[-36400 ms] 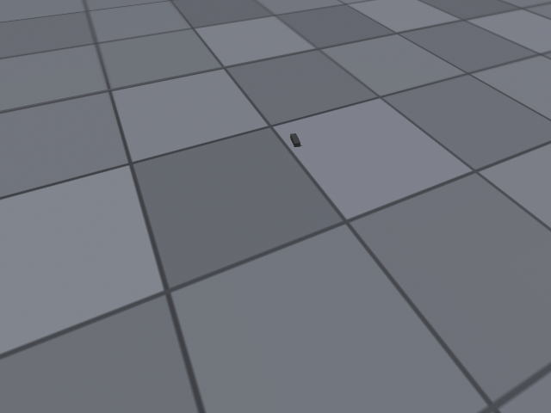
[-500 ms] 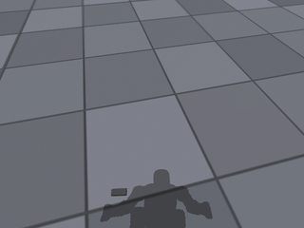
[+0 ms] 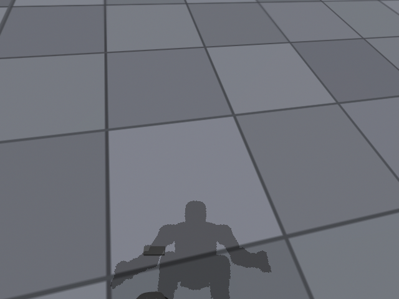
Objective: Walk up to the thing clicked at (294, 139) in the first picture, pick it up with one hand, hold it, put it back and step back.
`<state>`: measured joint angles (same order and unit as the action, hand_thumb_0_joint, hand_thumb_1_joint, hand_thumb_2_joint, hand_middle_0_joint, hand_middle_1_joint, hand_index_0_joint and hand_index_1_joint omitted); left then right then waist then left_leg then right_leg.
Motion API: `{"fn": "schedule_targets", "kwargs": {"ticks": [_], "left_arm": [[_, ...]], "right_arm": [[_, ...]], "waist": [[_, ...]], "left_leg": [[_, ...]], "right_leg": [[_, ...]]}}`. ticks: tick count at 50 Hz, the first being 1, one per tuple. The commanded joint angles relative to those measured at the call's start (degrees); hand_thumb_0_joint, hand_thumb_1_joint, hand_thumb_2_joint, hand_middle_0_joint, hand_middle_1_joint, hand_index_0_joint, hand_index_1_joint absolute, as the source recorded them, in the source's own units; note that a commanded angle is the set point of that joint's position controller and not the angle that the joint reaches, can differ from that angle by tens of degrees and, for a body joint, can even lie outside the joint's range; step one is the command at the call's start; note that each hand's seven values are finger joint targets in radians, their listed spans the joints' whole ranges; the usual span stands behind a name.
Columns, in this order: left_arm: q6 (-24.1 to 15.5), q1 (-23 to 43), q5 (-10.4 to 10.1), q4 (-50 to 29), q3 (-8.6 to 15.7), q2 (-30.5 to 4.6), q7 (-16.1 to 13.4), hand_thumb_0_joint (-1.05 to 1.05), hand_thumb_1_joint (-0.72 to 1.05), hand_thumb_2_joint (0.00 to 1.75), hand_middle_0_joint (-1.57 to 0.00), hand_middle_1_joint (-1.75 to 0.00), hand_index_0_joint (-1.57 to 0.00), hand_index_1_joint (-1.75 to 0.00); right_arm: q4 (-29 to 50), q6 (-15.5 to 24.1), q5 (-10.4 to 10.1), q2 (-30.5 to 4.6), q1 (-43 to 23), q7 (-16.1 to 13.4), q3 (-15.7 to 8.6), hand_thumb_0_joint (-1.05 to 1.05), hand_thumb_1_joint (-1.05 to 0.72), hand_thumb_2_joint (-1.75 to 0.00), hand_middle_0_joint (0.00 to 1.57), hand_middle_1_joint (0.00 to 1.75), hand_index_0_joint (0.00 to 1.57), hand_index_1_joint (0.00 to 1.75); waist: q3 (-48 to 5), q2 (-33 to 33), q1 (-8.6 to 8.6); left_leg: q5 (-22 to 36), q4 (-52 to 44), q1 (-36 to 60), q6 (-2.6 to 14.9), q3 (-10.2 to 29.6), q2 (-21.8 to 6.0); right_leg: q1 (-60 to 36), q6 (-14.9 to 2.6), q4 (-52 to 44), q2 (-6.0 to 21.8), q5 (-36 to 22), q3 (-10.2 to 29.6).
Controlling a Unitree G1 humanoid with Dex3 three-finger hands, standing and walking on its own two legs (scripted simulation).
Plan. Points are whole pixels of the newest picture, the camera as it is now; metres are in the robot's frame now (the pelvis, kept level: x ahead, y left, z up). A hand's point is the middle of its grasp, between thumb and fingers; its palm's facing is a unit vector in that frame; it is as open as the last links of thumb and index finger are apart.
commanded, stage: walk up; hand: left
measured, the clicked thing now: (154, 250) +0.38 +0.16 -0.75
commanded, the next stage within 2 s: none
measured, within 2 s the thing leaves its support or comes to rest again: neither
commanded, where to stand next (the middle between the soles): -0.01 -0.08 m, yaw +2 degrees
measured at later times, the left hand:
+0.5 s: hand out of the picture +0.09 +0.20 -0.16, palm faces -0.12 -0.91 -0.39, open 7.3 cm
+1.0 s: hand out of the picture +0.01 +0.22 -0.15, palm faces +0.03 -0.92 -0.38, open 7.3 cm
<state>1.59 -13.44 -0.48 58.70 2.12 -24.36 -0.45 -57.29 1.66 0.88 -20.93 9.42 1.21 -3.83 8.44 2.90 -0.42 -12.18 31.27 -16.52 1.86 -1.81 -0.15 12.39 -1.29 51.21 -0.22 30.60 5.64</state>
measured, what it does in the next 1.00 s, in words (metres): steps on the spot: right foot, then left foot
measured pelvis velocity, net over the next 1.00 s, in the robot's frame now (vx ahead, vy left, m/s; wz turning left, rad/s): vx -0.05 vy -0.06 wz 0.01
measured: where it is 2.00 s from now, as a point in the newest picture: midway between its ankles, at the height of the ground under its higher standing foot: outside the picture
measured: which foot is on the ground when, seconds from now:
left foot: down 0.00-0.44, up 0.46-0.74, down 0.76-1.00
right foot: up 0.00-0.40, down 0.42-1.00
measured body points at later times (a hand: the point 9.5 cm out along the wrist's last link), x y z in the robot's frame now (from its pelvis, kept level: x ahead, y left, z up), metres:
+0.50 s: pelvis -0.03 -0.06 -0.02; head +0.05 -0.08 +0.42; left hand +0.09 +0.25 -0.14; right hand +0.08 -0.39 -0.14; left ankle +0.02 +0.09 -0.70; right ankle -0.01 -0.18 -0.73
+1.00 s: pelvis -0.05 -0.06 +0.00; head -0.04 -0.05 +0.45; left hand +0.01 +0.27 -0.12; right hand +0.03 -0.37 -0.12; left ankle -0.06 +0.07 -0.73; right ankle -0.02 -0.18 -0.73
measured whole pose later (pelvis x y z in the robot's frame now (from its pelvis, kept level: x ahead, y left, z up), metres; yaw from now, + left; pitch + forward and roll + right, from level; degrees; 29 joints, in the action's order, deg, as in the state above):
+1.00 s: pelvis -0.05 -0.06 +0.00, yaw +1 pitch -3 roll +0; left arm -1.3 -14.0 0.7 54.5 2.7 -22.4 0.5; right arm -53.2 -0.1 0.8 -21.8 13.2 1.2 -1.3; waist 3.4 -0.3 -0.9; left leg -20.1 34.3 -11.0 0.0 2.3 0.2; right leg 14.0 -0.4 32.7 -0.2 14.9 -0.5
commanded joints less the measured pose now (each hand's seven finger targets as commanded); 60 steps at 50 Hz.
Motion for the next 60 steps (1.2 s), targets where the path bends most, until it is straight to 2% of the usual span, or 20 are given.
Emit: {"fn": "schedule_targets", "kwargs": {"ticks": [1,4,12,19,21,22,23,24,28,34,38,39,41,42,44,47,49,51,56,60], "left_arm": [[0.69,-3.27,0.12,-3.84,2.73,-10.27,-0.34,0.0,0.9,0.9,-0.2,-0.3,-0.2,-0.3],[2.66,-1.49,1.2,-5.92,3.29,-10.07,-0.09,0.0,0.9,0.9,-0.2,-0.3,-0.2,-0.3],[3.47,0.79,0.81,-10.87,3.91,-9.12,0.69,0.0,0.9,0.9,-0.2,-0.3,-0.2,-0.3],[1.84,-2.24,1.22,-11.42,4.84,-8.88,1.06,0.0,0.9,0.9,-0.2,-0.3,-0.2,-0.3],[0.62,-1.87,2.18,-11.92,5.85,-12.01,0.61,0.0,0.9,0.9,-0.2,-0.3,-0.2,-0.3],[0.29,-0.15,2.74,-13.9,6.72,-16.09,0.41,0.0,0.9,0.9,-0.2,-0.3,-0.2,-0.3],[0.43,1.95,2.86,-16.09,6.93,-19.46,0.19,0.0,0.9,0.9,-0.2,-0.3,-0.2,-0.3],[0.42,3.33,2.68,-16.21,6.95,-19.08,0.08,0.0,0.9,0.9,-0.2,-0.3,-0.2,-0.3],[-0.96,6.16,2.22,-16.31,5.27,-10.45,-1.2,0.0,0.9,0.9,-0.2,-0.3,-0.2,-0.3],[-3.14,-1.42,2.79,-15.14,6.32,-12.09,-0.56,0.0,0.9,0.9,-0.2,-0.3,-0.2,-0.3],[-2.6,4.59,1.78,-15.43,5.37,-12.8,0.53,0.0,0.9,0.9,-0.2,-0.3,-0.2,-0.3],[-2.56,5.36,1.59,-15.71,4.38,-10.27,0.56,0.0,0.9,0.9,-0.2,-0.3,-0.2,-0.3],[-2.64,7.89,0.72,-15.2,3.56,-7.59,0.27,0.0,0.9,0.9,-0.2,-0.3,-0.2,-0.3],[-2.94,7.41,1.38,-13.87,4.51,-10.83,0.12,0.0,0.9,0.9,-0.2,-0.3,-0.2,-0.3],[-3.72,3.77,1.18,-11.99,3.7,-8.54,0.74,0.0,0.9,0.9,-0.2,-0.3,-0.2,-0.3],[-5.16,0.6,1.25,-9.0,3.32,-8.35,0.28,0.0,0.9,0.9,-0.2,-0.3,-0.2,-0.3],[-5.57,-0.28,1.63,-8.08,3.45,-10.62,-0.5,0.0,0.9,0.9,-0.2,-0.3,-0.2,-0.3],[-5.41,3.72,2.05,-8.26,3.45,-14.23,-0.26,0.0,0.9,0.9,-0.2,-0.3,-0.2,-0.3],[-5.24,5.8,1.22,-6.91,1.38,-8.95,0.26,0.0,0.9,0.9,-0.2,-0.3,-0.2,-0.3],[-5.84,5.12,1.05,-5.12,1.39,-9.8,-0.12,0.0,0.9,0.9,-0.2,-0.3,-0.2,-0.3]], "right_arm": [[4.21,1.87,-0.87,-16.8,2.29,-3.22,-3.14,0.0,-0.9,-0.9,0.2,0.3,0.2,0.3],[4.43,1.36,-1.39,-17.33,3.63,-4.89,-3.65,0.0,-0.9,-0.9,0.2,0.3,0.2,0.3],[9.48,0.56,-0.6,-16.71,0.47,-5.49,-3.66,0.0,-0.9,-0.9,0.2,0.3,0.2,0.3],[14.09,-1.86,-0.42,-17.44,-2.93,-3.6,-3.45,0.0,-0.9,-0.9,0.2,0.3,0.2,0.3],[14.44,-2.91,-1.45,-13.74,-1.24,-3.01,-1.94,0.0,-0.9,-0.9,0.2,0.3,0.2,0.3],[15.7,-3.25,-2.0,-9.82,-0.74,-3.11,-0.85,0.0,-0.9,-0.9,0.2,0.3,0.2,0.3],[15.81,-3.76,-1.89,-11.17,-2.14,-4.66,-1.63,0.0,-0.9,-0.9,0.2,0.3,0.2,0.3],[14.9,-3.57,-1.47,-13.39,-2.27,-5.08,-2.37,0.0,-0.9,-0.9,0.2,0.3,0.2,0.3],[11.21,-3.09,-2.5,-13.12,2.93,-3.76,-1.72,0.0,-0.9,-0.9,0.2,0.3,0.2,0.3],[11.24,-1.09,0.16,-13.35,0.27,-1.94,-0.67,0.0,-0.9,-0.9,0.2,0.3,0.2,0.3],[7.35,0.22,1.1,-11.66,7.28,-1.1,-1.18,0.0,-0.9,-0.9,0.2,0.3,0.2,0.3],[6.52,0.35,1.37,-12.42,8.04,-1.15,-1.66,0.0,-0.9,-0.9,0.2,0.3,0.2,0.3],[8.58,0.52,1.29,-18.65,4.56,-0.89,-2.23,0.0,-0.9,-0.9,0.2,0.3,0.2,0.3],[9.58,0.38,0.87,-19.39,0.63,-0.68,-2.44,0.0,-0.9,-0.9,0.2,0.3,0.2,0.3],[10.52,0.29,1.16,-14.24,-3.26,-0.5,-0.66,0.0,-0.9,-0.9,0.2,0.3,0.2,0.3],[9.46,0.27,-0.1,-12.41,-1.14,-0.41,-0.12,0.0,-0.9,-0.9,0.2,0.3,0.2,0.3],[9.65,-0.28,-0.76,-11.67,-0.38,-0.46,0.26,0.0,-0.9,-0.9,0.2,0.3,0.2,0.3],[8.16,-1.18,-0.39,-10.91,2.11,-0.7,-0.11,0.0,-0.9,-0.9,0.2,0.3,0.2,0.3],[6.47,0.17,-0.3,-13.06,0.22,-0.31,-0.6,0.0,-0.9,-0.9,0.2,0.3,0.2,0.3],[5.54,0.24,-0.69,-12.3,-0.69,-0.63,0.04,0.0,-0.9,-0.9,0.2,0.3,0.2,0.3]], "waist": [[-10.68,-9.46,0.75],[-9.12,-7.06,0.94],[-7.53,-10.49,0.92],[-15.89,-13.81,-0.81],[-15.54,-2.78,-1.52],[-13.42,11.85,-1.25],[-13.47,13.8,-3.21],[-11.3,12.84,-2.52],[-13.49,5.61,-0.18],[-11.08,7.56,-5.04],[-7.45,6.1,1.0],[-7.26,2.47,1.91],[-4.27,-13.26,2.16],[-0.79,-11.11,1.37],[0.41,-9.37,-1.17],[-6.22,-10.47,-1.9],[-9.62,-6.31,-1.53],[-7.2,-0.06,1.13],[-6.35,-1.88,0.66],[-10.1,-0.56,0.41]], "left_leg": [[32.7,-9.44,15.41,6.15,15.18,-16.72],[44.27,-7.67,12.67,8.3,13.19,-18.15],[37.61,-4.64,7.35,11.7,7.94,-17.62],[27.11,7.38,4.53,8.72,5.05,-13.74],[15.01,17.77,-2.76,3.19,2.29,-7.66],[-17.28,28.25,-14.32,-0.26,0.5,2.36],[-31.13,37.5,-13.0,-1.05,7.67,4.52],[-29.96,41.28,-9.17,-1.33,9.9,3.49],[-16.97,41.26,-14.54,-2.5,11.63,5.9],[-21.17,13.08,-14.24,-2.58,7.54,0.52],[-6.13,-7.6,8.29,0.55,2.0,2.06],[-2.99,-8.66,12.71,1.47,5.22,1.31],[-28.11,-19.54,2.77,9.36,33.54,-16.36],[-32.22,-20.5,-7.27,12.56,33.28,-18.47],[-21.91,-16.08,-5.31,8.23,19.15,-10.54],[2.93,-5.9,-1.39,2.68,11.31,-6.2],[1.46,-0.51,-3.38,0.67,8.45,-2.9],[-14.45,2.76,-0.09,0.19,5.43,0.3],[-4.83,-10.56,5.73,2.99,13.84,-6.05],[9.44,-7.72,6.35,1.53,9.21,-4.8]], "right_leg": [[10.7,-0.34,9.07,0.8,-1.82,5.12],[12.41,1.19,15.66,-0.79,-3.6,5.81],[15.36,2.65,12.98,-1.35,-6.31,4.94],[0.4,0.9,-15.84,0.18,-12.88,-5.14],[-5.31,-1.01,-22.59,4.11,-34.71,0.82],[-6.62,-6.81,-24.49,16.11,-49.0,17.92],[0.61,-17.27,-25.45,23.34,-54.7,24.84],[7.41,-18.04,-26.93,23.91,-49.49,26.19],[-4.71,-10.55,-21.27,11.57,-36.95,9.14],[-13.54,-13.04,-27.02,15.74,-10.02,14.73],[6.84,-7.57,-24.35,13.31,-11.97,6.75],[11.85,-4.82,-22.0,10.69,-9.94,4.44],[16.5,0.63,-8.17,0.0,-0.9,-5.98],[9.05,0.21,-3.67,1.91,0.22,-3.29],[6.42,-0.23,-12.51,2.08,-3.93,-3.94],[-3.92,-0.83,-25.44,1.76,-19.32,-3.45],[-8.68,-3.41,-29.06,7.76,-22.27,5.69],[0.55,-8.37,-34.47,16.03,-4.61,15.33],[3.76,-0.95,-27.11,4.88,-15.05,-0.19],[-4.76,-1.56,-26.93,7.1,-30.68,0.24]]}}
